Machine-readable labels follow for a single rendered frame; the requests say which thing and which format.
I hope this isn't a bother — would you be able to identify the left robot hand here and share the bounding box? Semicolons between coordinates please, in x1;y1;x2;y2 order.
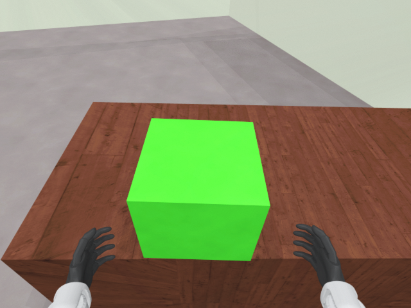
66;227;116;288

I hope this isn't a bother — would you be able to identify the robot right forearm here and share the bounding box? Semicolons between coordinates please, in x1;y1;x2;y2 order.
320;281;365;308

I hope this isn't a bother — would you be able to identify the right robot hand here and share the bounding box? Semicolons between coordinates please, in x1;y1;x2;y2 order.
293;224;345;287

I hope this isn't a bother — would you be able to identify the pedestal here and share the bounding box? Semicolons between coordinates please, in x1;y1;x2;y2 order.
1;102;411;308

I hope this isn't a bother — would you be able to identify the carton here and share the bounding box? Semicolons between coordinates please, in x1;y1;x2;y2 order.
127;118;270;261

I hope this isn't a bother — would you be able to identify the robot left forearm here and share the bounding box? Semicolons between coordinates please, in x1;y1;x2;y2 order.
48;282;92;308

